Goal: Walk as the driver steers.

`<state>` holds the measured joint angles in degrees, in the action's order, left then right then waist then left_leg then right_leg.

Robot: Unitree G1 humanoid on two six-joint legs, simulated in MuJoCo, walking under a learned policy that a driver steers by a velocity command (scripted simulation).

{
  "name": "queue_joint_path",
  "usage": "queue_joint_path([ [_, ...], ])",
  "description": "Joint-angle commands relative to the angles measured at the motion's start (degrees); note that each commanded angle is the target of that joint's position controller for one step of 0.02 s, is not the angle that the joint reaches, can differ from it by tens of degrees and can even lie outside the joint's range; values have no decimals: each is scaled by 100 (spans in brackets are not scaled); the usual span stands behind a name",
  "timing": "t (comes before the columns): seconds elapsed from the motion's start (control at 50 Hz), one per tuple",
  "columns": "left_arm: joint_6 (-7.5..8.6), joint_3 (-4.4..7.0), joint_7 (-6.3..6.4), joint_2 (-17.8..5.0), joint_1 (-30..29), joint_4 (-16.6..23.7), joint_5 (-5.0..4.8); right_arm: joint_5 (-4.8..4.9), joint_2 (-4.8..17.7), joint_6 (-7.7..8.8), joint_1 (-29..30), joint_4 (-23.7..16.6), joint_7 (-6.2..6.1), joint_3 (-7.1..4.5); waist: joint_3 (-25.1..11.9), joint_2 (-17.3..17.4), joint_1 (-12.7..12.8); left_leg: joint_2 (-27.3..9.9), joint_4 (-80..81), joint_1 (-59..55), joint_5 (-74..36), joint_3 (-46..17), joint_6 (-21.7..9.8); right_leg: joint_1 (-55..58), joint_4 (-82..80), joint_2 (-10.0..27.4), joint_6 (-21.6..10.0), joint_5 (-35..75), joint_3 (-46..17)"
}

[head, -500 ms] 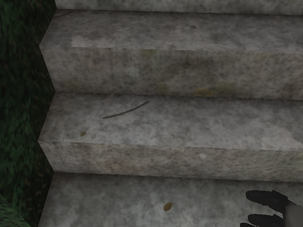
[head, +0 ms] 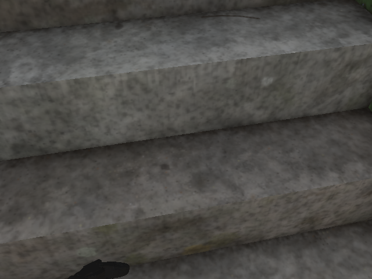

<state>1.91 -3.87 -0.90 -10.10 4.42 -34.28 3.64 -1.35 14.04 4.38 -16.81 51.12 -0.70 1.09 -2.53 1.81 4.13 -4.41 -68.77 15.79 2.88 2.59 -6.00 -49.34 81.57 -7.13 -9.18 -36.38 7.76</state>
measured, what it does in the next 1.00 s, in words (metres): climbs: left foot, then right foot 0.22 m higher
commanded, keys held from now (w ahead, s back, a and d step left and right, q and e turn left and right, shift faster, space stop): w+shift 0.62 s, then shift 0.38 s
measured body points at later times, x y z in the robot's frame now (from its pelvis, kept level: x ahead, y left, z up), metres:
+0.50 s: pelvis +0.18 +0.03 +0.15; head +0.26 -0.02 +0.59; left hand +0.26 +0.27 +0.06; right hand +0.46 -0.12 +0.02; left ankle +0.02 +0.13 -0.58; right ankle +0.23 -0.11 -0.30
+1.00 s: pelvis +0.30 +0.07 +0.38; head +0.28 +0.12 +0.83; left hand +0.52 +0.28 +0.30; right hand +0.44 -0.16 +0.30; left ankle +0.31 +0.12 -0.34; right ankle +0.32 -0.11 -0.10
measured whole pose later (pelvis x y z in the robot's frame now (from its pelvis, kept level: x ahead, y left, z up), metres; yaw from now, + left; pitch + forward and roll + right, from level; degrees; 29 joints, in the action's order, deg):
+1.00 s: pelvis +0.30 +0.07 +0.38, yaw -4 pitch +2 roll -2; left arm 3.7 -0.2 2.0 -12.7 6.7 -35.2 -0.8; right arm -3.3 7.9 -2.6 -10.8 38.7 -0.4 0.8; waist -5.2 -4.1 0.4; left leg 2.7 -41.4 22.6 5.0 2.1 -5.0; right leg -57.8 109.1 -10.7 -1.4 -14.1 -10.5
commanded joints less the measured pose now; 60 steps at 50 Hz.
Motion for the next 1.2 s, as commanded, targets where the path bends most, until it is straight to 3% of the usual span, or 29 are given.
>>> queue_joint_path([
  [0.02,45,335,108,-631,2375,-1108,104,-190,-537,648,2066,-2401,527,134,-306,-1398,127,1078,-7586,5306,330,-1624,-681,3717,-6463,1681,-612,-701,-7108],
  [0.04,51,231,-8,-199,2413,-1534,-59,-246,-1063,643,2530,-2686,601,399,534,-377,-162,960,-8317,6083,953,-1245,-692,3161,-5934,1437,-321,750,-5632],
  [0.06,165,349,-30,-94,3426,-1891,-372,-789,-842,764,2885,-2667,473,439,508,180,266,974,-6210,5859,1646,-817,-401,4837,-5396,538,31,4078,-4396],
  [0.12,426,381,-112,-27,3688,-2194,-88,-530,-867,821,3201,-2899,493,614,-908,21,199,1071,-5720,6074,3096,-280,369,7384,-4893,687,88,7860,-3289],
  [0.22,360,186,241,478,3536,-2574,-427,-435,-1776,420,4550,-3668,658,1001,-693,229,-129,714,-2800,3549,2223,688,536,3766,-6588,912,-176,5707,-3189],
  [0.3,406,467,272,-403,2373,-2145,-428,-425,-819,167,3503,-3287,208,484,-1609,-1026,-945,645,-377,-292,2559,-445,40,2467,-5970,1221,-185,10826,-2822],
  [0.34,388,742,261,-732,1302,-1590,-352,-30,326,89,1694,-2411,29,-73,-1233,-951,-1789,424,4395,-1934,894,-935,-279,2623,-3014,655,805,12004,-2726],
  [0.36,317,821,171,-614,990,-1174,-408,245,222,-137,1117,-1535,28,-212,-669,658,-1446,-503,5835,-2487,-1776,-1209,-557,1114,1044,-135,1285,4464,-2084],
  [0.38,359,741,119,-106,1629,-937,-612,191,-501,-278,2236,-1004,55,109,892,1870,-228,-846,6166,-2045,-2970,-651,-157,-1687,4724,-739,1208,-837,-1637],
  [0.44,618,450,-49,107,1931,295,-986,-456,-346,-265,2730,-286,-24,-105,652,1310,1077,-1380,4478,-3147,-7617,441,-64,-4404,4953,220,575,-2529,-1081],
  [0.5,612,233,-97,52,2413,510,-430,55,968,-579,4706,-1064,-156,-493,-468,141,1856,-750,5414,-664,-5549,984,205,-1476,1241,1184,1016,-915,-535],
  [0.54,469,722,-143,-1332,3677,-235,-38,291,1880,-426,2927,-1379,-187,-857,-2909,-106,1799,-900,3451,-266,-10778,166,-543,4554,-1072,-203,700,1087,291],
  [0.56,386,961,-260,-2055,3957,-378,352,619,1631,-459,2695,-1484,-106,-750,-2768,-742,1976,-1170,1694,-587,-12652,-322,-702,4203,-1887,-955,127,617,-713],
  [0.58,532,1077,-425,-2804,3993,-599,564,742,1291,-518,2330,-1700,16,-605,-2858,-3676,1427,546,-1070,126,-7674,-190,-102,4160,-4169,549,-1294,1018,-4335],
  [0.6,436,798,-330,-2241,3179,-657,328,229,579,-354,2210,-1488,391,-394,-3158,-4996,736,1637,-2627,89,447,-803,96,4539,-5669,863,-1107,2650,-5410],
  [0.64,526,833,-72,-1386,3102,-884,-347,-55,194,-77,3060,-2037,384,-296,-1865,-3178,921,1661,-3417,2173,2435,-753,456,5324,-4263,840,-560,4554,-3981],
  [0.66,729,896,24,-1307,3063,-949,-414,-83,217,97,3653,-2432,331,-272,-936,-2686,987,1730,-3815,3821,3566,-988,821,5861,-3725,1071,-758,5998,-3910],
  [0.72,738,660,507,-164,3550,-1433,-452,-137,-64,-33,4453,-3287,504,-72,-788,-1713,980,1259,-4951,4774,4983,-930,1143,5606,-3402,1134,-58,5465,-4050],
  [0.76,825,469,699,47,3521,-1206,-569,-155,-478,-160,4152,-3688,583,176,-270,-519,783,913,-5140,5188,5438,-1579,798,4358,-3796,1533,-24,4876,-4427],
  [0.78,801,408,800,-164,2476,-725,-597,-122,-799,-184,3479,-3761,635,358,-162,77,25,515,-3822,4676,5475,-1653,485,3231,-4241,1689,148,4666,-4267],
  [0.82,486,544,906,-1474,-338,264,-288,-133,-104,-338,800,-3056,353,139,-440,650,-2032,985,-1447,-734,1996,433,625,-842,-5516,1018,561,5802,-2598],
  [0.88,380,459,465,-1316,-848,458,-497,-212,477,-635,-1962,-1789,-163,-255,-656,1298,-2681,219,1935,-2432,-616,-913,1,-831,-1289,410,879,7027,-1436],
  [0.9,308,255,389,-341,-522,414,-614,-64,-14,-580,-1546,-1382,-72,-144,422,1273,-1957,-201,4715,-1173,-1560,-979,-288,-749,467,-218,771,1698,-1196],
  [0.92,442,60,432,376,79,454,-577,-9,-444,-495,-334,-1134,61,41,1301,1002,-880,-250,4981,-3,-1051,-849,-137,-1244,2956,-469,564,771,-1731],
  [0.94,164,198,219,368,2324,-39,-457,-425,143,-597,973,-1421,2,-140,339,1341,792,-1079,3989,226,240,-2795,-630,-1771,3542,-404,614,1586,-2558],
  [0.98,6,275,198,91,2629,-460,-359,-191,-460,-726,1432,-1533,3,-122,208,482,648,-753,4283,593,1282,-1869,-61,-1795,4099,-114,821,2375,-2562],
  [1.04,333,14,96,719,1581,-326,-541,-162,-605,-725,752,-776,150,-69,279,-540,508,39,3977,853,-1531,-199,919,-2192,4703,-306,677,2981,-1873],
  [1.08,332,43,47,407,1211,-286,-333,-142,-164,-714,393,-710,70,-202,-349,-266,293,22,3960,488,-2037,-327,708,-2093,4054,9,989,3841,-1492],
  [1.2,-52,134,563,-22,97,-170,-587,-244,-39,-590,-237,-1133,-378,-111,-208,-194,-772,-838,4905,-1024,1451,-2481,-148,-2918,2676,829,1887,3890,-2100],
])
Velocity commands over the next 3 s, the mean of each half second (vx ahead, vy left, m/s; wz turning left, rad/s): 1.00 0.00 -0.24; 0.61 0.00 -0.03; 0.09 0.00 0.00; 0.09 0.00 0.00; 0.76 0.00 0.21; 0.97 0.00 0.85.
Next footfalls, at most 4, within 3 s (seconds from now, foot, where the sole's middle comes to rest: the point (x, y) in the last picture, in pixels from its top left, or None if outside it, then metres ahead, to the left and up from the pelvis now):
0.40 left None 0.06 0.13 -0.63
0.54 right None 0.31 -0.12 -0.40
0.92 left None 0.33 0.12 -0.41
1.56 right None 0.36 -0.07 -0.41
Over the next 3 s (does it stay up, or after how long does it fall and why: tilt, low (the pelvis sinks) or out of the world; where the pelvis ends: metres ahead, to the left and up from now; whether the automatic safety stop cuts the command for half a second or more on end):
stays up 0.72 -0.13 0.67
